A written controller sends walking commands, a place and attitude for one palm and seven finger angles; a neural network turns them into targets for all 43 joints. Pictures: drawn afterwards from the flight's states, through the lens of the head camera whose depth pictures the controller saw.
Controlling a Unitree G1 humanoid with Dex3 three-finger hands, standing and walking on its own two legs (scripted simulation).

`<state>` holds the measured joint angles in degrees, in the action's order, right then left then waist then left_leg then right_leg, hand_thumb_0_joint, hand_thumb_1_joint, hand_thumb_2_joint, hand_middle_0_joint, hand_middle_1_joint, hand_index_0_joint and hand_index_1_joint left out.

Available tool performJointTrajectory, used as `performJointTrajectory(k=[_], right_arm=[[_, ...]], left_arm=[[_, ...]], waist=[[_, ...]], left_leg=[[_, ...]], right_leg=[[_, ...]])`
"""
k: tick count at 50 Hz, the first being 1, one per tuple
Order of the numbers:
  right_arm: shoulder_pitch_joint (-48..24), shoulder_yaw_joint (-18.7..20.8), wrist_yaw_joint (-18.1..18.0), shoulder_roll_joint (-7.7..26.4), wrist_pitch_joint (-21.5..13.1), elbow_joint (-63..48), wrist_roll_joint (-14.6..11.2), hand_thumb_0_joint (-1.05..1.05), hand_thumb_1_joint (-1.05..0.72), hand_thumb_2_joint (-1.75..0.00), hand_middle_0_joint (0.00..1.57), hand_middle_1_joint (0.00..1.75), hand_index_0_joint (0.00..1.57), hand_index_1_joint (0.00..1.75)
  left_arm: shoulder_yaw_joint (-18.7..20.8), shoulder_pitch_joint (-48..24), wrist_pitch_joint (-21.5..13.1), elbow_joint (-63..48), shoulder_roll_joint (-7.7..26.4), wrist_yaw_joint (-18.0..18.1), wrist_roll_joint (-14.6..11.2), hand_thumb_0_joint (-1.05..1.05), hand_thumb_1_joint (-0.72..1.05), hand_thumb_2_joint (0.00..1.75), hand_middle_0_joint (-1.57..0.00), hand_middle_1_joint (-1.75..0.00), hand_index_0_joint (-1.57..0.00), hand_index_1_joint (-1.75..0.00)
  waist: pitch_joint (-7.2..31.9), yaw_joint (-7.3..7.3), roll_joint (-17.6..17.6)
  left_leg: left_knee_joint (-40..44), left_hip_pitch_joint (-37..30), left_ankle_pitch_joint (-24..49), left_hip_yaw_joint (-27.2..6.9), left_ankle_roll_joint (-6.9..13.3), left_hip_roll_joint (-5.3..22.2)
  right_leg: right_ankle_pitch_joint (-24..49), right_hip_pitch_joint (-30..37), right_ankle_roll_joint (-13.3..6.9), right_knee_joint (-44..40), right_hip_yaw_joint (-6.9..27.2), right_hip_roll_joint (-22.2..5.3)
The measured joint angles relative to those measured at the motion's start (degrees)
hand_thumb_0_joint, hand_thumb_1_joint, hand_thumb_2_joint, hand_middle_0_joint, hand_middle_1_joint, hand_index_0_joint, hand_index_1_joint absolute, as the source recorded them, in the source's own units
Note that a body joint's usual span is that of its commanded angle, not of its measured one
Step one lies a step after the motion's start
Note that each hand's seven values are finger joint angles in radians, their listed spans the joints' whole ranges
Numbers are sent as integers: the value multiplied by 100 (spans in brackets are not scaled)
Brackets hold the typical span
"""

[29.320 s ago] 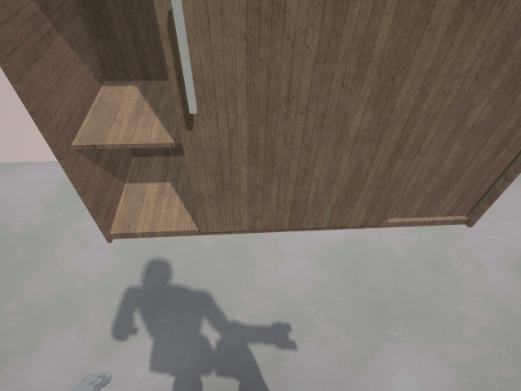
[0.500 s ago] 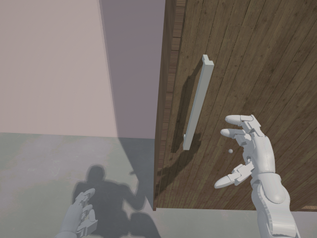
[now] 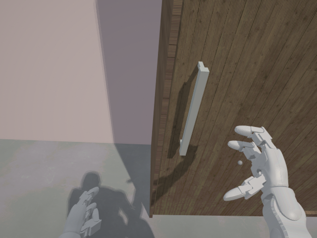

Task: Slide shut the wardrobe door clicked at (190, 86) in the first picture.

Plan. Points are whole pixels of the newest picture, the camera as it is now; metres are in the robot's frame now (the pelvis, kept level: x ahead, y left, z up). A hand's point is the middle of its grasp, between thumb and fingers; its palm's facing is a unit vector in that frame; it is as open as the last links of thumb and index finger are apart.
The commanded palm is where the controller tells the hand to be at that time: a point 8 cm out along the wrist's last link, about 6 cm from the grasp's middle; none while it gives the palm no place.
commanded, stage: draw the hand back to the body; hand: right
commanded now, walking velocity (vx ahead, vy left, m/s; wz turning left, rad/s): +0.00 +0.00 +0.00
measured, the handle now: (190, 115) +0.43 -0.08 +0.11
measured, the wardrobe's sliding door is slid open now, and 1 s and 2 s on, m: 0.00 0.00 0.00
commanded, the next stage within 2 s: step back with the hand held close in 1.32 s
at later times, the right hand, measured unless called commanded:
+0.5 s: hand (278, 183) +0.20 -0.23 +0.14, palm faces +0.31 +0.90 -0.30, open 13.1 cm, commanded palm +0.16 -0.27 +0.16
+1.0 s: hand out of the picture +0.18 -0.28 +0.16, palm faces +0.45 +0.80 -0.39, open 8.3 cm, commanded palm +0.13 -0.31 +0.18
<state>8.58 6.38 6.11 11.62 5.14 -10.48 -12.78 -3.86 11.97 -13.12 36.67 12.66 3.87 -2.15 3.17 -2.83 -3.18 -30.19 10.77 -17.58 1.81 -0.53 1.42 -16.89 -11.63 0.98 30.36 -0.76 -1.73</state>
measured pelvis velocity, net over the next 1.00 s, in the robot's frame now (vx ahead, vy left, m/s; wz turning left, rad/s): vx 0.00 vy -0.02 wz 0.00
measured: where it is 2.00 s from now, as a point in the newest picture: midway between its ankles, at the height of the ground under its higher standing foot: outside the picture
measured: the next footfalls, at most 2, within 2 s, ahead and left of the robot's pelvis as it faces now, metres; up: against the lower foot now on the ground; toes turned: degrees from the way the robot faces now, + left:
none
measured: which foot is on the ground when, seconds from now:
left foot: down 0.00-1.00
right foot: down 0.00-1.00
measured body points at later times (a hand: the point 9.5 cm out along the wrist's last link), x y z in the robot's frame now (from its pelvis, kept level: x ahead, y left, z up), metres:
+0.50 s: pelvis +0.00 -0.01 +0.00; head -0.02 +0.01 +0.45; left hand +0.20 +0.20 -0.07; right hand +0.18 -0.27 +0.16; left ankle -0.01 +0.12 -0.73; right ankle -0.01 -0.13 -0.73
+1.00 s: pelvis +0.00 -0.02 +0.01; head -0.03 +0.00 +0.46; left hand +0.19 +0.20 -0.07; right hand +0.15 -0.32 +0.19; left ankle -0.01 +0.12 -0.73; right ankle -0.01 -0.13 -0.73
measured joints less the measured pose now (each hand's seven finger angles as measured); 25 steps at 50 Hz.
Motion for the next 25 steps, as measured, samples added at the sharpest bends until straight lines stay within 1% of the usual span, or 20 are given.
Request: performJointTrajectory(k=[4, 9, 13, 14, 16, 18, 22, 25], right_arm=[[204, 125, 131, 31, 104, -234, -102, -1, 55, -20, 25, 115, 25, 115], [411, 217, 151, 90, 358, -469, -67, -1, 55, -20, 25, 115, 25, 115], [585, 324, 214, 183, 386, -709, -115, -1, 52, -22, 25, 113, 25, 113], [634, 310, 110, 249, 299, -781, 42, -1, 50, -22, 25, 112, 25, 113], [786, 311, -208, 411, 3, -928, 347, -1, 46, -24, 25, 110, 25, 110], [951, 365, -462, 486, -273, -1036, 541, -1, 41, -27, 25, 107, 25, 107], [1202, 399, -762, 490, -618, -1065, 763, -1, 30, -32, 24, 100, 25, 100], [1349, 403, -883, 501, -743, -1023, 862, -1, 20, -37, 24, 95, 24, 95]], left_arm=[[-10, -5, 17, 4, 20, 8, -22, 1, 90, 90, -20, -30, -20, -30], [8, -66, 32, -57, 75, 33, -35, 1, 90, 90, -20, -30, -20, -30], [5, -75, -4, -72, 79, 64, -22, 1, 90, 90, -20, -30, -20, -30], [14, -79, -2, -67, 69, 62, 31, 1, 90, 90, -20, -30, -20, -30], [36, -109, 30, -57, 45, 33, 135, 1, 90, 90, -20, -30, -20, -30], [57, -138, 107, -73, 28, -2, 186, 1, 90, 90, -20, -30, -20, -30], [110, -142, 267, -64, 30, -34, 232, 1, 90, 90, -20, -30, -20, -30], [134, -109, 357, -8, 21, -22, 256, 1, 90, 90, -20, -30, -20, -30]], waist=[[32, -40, 30], [-41, -83, 18], [-37, -106, 24], [-43, -115, 28], [-74, -107, 34], [-143, -104, 41], [-287, -147, 13], [-339, -171, -5]], left_leg=[[15, -82, -31, 11, -7, 0], [24, -140, -40, 35, -14, 7], [26, -162, -48, 58, -20, 20], [44, -184, -44, 63, -20, 16], [105, -221, -13, 65, -16, -1], [155, -241, 28, 57, -15, -10], [263, -294, 111, 34, -30, -8], [331, -342, 156, 18, -49, 14]], right_leg=[[-44, 62, -4, 16, 10, 0], [-68, 90, -13, 50, 34, 8], [-69, 98, -17, 54, 57, 21], [-69, 113, -18, 48, 62, 17], [-56, 136, -18, 22, 64, 2], [-30, 154, -18, -13, 55, -6], [30, 205, -31, -96, 30, -1], [76, 261, -51, -174, 11, 22]])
